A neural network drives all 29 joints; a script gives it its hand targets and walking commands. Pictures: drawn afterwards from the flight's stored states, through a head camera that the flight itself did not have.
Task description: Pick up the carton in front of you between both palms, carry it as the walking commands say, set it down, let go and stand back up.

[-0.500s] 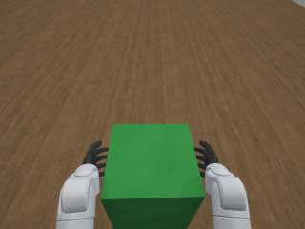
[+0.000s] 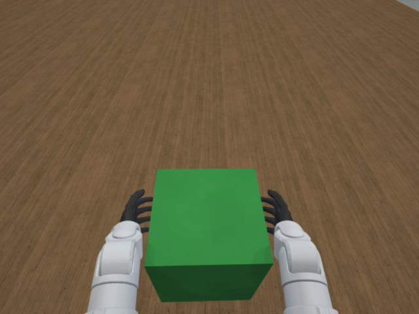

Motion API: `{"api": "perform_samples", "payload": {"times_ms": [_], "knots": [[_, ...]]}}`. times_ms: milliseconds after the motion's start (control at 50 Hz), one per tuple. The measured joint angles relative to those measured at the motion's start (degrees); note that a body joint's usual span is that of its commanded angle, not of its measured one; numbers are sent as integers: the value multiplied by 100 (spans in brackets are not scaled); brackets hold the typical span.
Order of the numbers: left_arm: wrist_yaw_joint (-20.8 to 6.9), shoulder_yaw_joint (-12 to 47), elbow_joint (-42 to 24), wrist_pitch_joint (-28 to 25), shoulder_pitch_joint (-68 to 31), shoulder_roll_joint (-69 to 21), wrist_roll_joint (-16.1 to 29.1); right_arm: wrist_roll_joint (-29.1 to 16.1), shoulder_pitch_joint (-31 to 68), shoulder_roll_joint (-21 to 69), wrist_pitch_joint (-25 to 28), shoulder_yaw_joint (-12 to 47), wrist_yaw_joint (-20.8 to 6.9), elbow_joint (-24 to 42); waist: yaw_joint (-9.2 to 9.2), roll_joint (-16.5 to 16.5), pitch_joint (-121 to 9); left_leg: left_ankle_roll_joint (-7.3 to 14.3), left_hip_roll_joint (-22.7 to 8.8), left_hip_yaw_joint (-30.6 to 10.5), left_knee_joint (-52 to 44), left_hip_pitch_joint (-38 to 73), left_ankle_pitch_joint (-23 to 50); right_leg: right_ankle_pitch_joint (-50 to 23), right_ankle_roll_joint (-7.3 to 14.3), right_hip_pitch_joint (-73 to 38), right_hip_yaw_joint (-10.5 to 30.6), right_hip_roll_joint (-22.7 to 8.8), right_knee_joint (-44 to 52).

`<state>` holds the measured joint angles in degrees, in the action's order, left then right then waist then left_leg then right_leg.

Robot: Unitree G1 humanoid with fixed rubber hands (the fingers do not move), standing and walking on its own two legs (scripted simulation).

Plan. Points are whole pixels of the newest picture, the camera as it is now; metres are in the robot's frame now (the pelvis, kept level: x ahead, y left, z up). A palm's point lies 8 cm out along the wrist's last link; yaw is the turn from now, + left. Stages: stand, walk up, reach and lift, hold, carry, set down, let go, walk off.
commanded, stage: carry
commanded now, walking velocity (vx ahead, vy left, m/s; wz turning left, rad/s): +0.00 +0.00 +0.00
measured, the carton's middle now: (206, 238) +0.31 +0.00 -0.05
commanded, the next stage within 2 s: hold in 1.16 s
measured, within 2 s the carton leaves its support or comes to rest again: neither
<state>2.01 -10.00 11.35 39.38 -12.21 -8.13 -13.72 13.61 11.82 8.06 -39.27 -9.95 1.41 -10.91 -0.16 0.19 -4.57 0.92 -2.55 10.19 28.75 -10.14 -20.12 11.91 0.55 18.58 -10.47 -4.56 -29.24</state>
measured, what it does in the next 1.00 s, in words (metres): stands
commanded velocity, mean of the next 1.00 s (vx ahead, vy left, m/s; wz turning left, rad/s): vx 0.00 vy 0.00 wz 0.00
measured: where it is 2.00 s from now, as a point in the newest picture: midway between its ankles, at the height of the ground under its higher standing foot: outside the picture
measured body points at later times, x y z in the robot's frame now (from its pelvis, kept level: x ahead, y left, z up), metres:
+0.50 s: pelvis -0.02 +0.01 +0.00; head -0.04 +0.01 +0.45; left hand +0.28 +0.16 +0.03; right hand +0.27 -0.14 +0.03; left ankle -0.05 +0.09 -0.74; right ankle +0.04 -0.11 -0.73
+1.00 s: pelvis -0.03 +0.02 +0.00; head -0.05 +0.02 +0.45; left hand +0.27 +0.17 +0.03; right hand +0.27 -0.13 +0.03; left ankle -0.05 +0.09 -0.74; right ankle +0.04 -0.12 -0.73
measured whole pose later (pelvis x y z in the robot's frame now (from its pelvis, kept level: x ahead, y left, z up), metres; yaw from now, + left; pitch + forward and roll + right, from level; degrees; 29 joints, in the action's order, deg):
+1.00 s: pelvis -0.03 +0.02 +0.00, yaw +0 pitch +1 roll +0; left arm 2.2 -8.8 8.7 42.7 -10.9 -7.9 -13.1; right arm 13.1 10.5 7.9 -42.5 -8.9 1.5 -8.3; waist 0.0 0.2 -4.6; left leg 2.9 -1.5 10.9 30.7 -12.9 -19.1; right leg 8.7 -0.8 20.2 -9.7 -6.0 -28.4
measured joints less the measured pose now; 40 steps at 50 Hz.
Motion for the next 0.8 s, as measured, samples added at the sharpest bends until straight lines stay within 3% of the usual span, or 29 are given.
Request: {"api": "perform_samples", "payload": {"times_ms": [220,800], "knots": [[15,124,-239,303,174,29,65,-61,-169,-27,-303,136,23,233,16,10,-79,37,11,11,86,-114,31,-94,-15,73,10,-25,10],[20,117,-255,321,131,23,56,-52,-130,-21,-319,109,13,252,20,4,-22,166,89,61,169,-255,103,-295,-107,150,65,-116,85]]}}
